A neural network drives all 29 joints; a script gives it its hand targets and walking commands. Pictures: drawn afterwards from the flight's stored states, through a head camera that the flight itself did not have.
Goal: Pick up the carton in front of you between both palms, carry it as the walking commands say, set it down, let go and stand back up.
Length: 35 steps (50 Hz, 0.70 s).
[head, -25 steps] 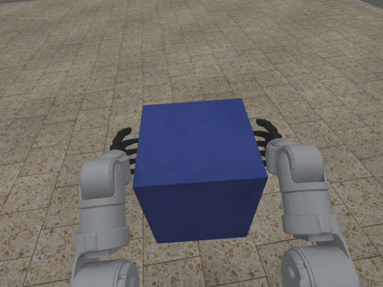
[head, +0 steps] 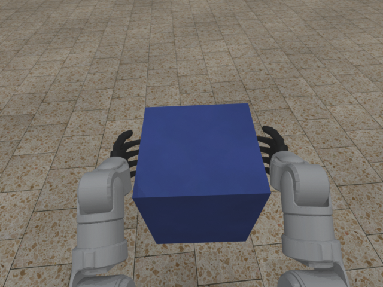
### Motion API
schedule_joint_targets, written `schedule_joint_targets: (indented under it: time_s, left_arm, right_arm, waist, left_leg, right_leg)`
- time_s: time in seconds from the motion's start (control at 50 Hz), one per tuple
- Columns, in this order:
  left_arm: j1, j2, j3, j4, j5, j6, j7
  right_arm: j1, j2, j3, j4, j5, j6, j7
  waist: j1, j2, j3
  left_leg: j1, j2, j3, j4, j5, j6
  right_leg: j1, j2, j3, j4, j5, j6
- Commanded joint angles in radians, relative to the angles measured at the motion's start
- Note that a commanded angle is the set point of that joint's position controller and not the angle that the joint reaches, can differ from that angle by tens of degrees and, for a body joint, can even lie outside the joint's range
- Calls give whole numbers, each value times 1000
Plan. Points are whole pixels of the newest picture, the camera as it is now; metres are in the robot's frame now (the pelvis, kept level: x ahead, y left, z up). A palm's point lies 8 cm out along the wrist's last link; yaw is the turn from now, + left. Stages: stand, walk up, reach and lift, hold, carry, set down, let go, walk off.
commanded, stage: carry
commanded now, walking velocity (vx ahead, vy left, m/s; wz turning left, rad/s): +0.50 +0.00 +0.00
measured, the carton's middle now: (198, 178) +0.36 +0.01 +0.04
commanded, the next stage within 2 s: none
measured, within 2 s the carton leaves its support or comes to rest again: neither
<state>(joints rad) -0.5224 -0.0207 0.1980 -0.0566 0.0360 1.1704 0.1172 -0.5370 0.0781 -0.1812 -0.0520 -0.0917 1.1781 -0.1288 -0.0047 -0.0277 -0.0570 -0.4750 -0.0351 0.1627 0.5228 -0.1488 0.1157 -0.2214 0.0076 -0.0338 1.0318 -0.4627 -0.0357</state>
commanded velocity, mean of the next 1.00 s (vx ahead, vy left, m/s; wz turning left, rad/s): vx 0.50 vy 0.00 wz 0.00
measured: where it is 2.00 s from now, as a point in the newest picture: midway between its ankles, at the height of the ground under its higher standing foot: (194, 140)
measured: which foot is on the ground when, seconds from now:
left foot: down 0.00-0.40, up 0.42-0.86, down 0.88-1.00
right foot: up 0.00-0.38, down 0.40-0.88, up 0.90-1.00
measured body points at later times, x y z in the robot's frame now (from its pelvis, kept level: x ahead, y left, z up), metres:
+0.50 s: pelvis +0.32 -0.05 +0.01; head +0.33 -0.06 +0.45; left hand +0.66 +0.12 +0.09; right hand +0.68 -0.19 +0.09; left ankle +0.17 +0.06 -0.63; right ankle +0.38 -0.11 -0.72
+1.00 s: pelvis +0.64 +0.00 +0.01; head +0.62 +0.01 +0.46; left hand +0.92 +0.15 +0.08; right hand +0.91 -0.15 +0.09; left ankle +0.70 +0.07 -0.72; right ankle +0.48 -0.10 -0.63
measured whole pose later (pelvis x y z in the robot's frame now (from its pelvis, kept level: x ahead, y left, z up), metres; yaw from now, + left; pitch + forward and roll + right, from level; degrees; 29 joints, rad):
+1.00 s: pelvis +0.64 +0.00 +0.01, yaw -1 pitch +3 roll +1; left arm -0.17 -0.13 0.14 -0.29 0.12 1.22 0.08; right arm -0.19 0.14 -0.10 -0.25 -0.11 1.22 -0.10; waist -0.01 -0.02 -0.11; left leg -0.38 0.01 0.23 0.48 -0.17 0.09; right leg -0.32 -0.04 -0.05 1.14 -0.41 -0.02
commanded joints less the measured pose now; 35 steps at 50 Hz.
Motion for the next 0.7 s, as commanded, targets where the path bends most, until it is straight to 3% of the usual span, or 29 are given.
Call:
schedule_joint_targets:
  time_s: [0.0,0.02,0.06,0.1,0.16,0.3,0.32,0.34,0.36,0.38,0.4,0.42,0.44,0.46,0.48,0.54,0.68]
  left_arm:
    - [-645,-984,-718,-54,-400,29,-234]
    - [-675,-1003,-711,-58,-395,24,-228]
    - [-702,-1020,-694,-57,-375,13,-216]
    - [-700,-1019,-682,-46,-352,0,-204]
    - [-684,-998,-662,-16,-317,-7,-188]
    - [-666,-993,-646,69,-308,1,-203]
    - [-673,-999,-643,86,-315,1,-208]
    - [-666,-1007,-638,107,-318,0,-214]
    - [-655,-1010,-630,123,-323,-1,-220]
    - [-636,-1014,-618,135,-330,-2,-227]
    - [-677,-998,-608,149,-319,-8,-230]
    - [-640,-1041,-620,153,-341,-10,-235]
    - [-659,-1073,-629,104,-359,-15,-241]
    - [-696,-1108,-648,51,-382,-17,-247]
    - [-723,-1140,-669,-2,-404,-18,-251]
    - [-662,-1173,-700,-104,-418,-13,-260]
    - [-329,-1077,-757,-239,-363,4,-289]
  right_arm:
    - [-550,904,674,-35,423,9,234]
    - [-632,942,696,-72,456,5,241]
    - [-761,998,727,-115,513,-5,253]
    - [-810,1011,735,-112,540,-14,259]
    - [-791,1010,719,-57,542,-17,268]
    - [-719,999,658,80,487,-17,276]
    - [-709,998,649,97,477,-18,275]
    - [-705,999,642,113,470,-19,274]
    - [-700,1003,638,123,462,-21,272]
    - [-702,998,631,128,456,-22,271]
    - [-710,1044,628,140,449,-17,269]
    - [-705,1037,626,130,446,-17,268]
    - [-722,1060,636,103,453,-19,266]
    - [-729,1083,636,75,452,-23,261]
    - [-710,1096,637,48,445,-25,255]
    - [-596,1116,658,-28,412,-27,235]
    - [-298,1038,746,-213,328,-26,222]
  waist:
    - [-98,191,-543]
    - [-76,106,-495]
    - [-52,59,-456]
    - [-48,91,-434]
    - [-62,133,-391]
    - [-62,176,-302]
    - [-54,186,-314]
    - [-25,171,-351]
    - [8,136,-416]
    - [38,27,-480]
    - [30,-233,-538]
    - [41,-207,-503]
    - [39,-160,-464]
    - [32,-55,-441]
    - [24,-25,-413]
    - [16,-66,-425]
    - [28,-103,-338]
  left_leg:
    - [898,389,-590,-55,387,201]
    - [803,372,-541,-83,379,166]
    - [636,341,-471,-135,264,132]
    - [564,318,-405,-162,206,123]
    - [551,287,-316,-176,301,121]
    - [553,221,-137,-129,597,5]
    - [559,214,-109,-72,677,-15]
    - [524,193,-55,45,702,-46]
    - [421,168,-29,183,577,-75]
    - [222,139,-44,387,215,-96]
    - [-114,-12,-87,647,-307,-126]
    - [-237,8,-172,775,-362,-105]
    - [-271,47,-185,785,-323,-87]
    - [-261,78,-186,737,-266,-89]
    - [-234,107,-187,669,-218,-98]
    - [-162,113,-147,529,-173,-120]
    - [-219,92,-48,199,-2,-148]
  right_leg:
    - [-620,-7,89,378,-39,-8]
    - [-610,-34,86,324,18,-7]
    - [-530,-63,67,231,63,7]
    - [-503,-69,40,137,79,19]
    - [-517,-74,-4,-50,155,35]
    - [-305,-1,-128,-487,434,-4]
    - [-232,19,-150,-539,453,-15]
    - [-81,47,-186,-618,484,-24]
    - [135,20,-171,-620,470,-31]
    - [351,-179,86,-585,442,-46]
    - [586,-430,535,-628,507,-207]
    - [565,-411,591,-666,447,-236]
    - [516,-370,500,-665,495,-210]
    - [456,-352,411,-676,551,-177]
    - [388,-336,340,-705,586,-152]
    - [352,-303,211,-760,602,-124]
    - [462,-235,36,-772,832,-98]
